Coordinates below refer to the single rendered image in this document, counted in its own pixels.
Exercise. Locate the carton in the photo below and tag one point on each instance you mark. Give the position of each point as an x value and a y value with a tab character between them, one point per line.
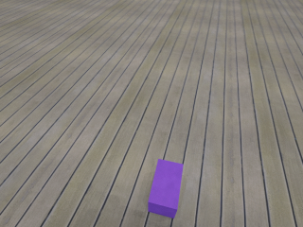
165	188

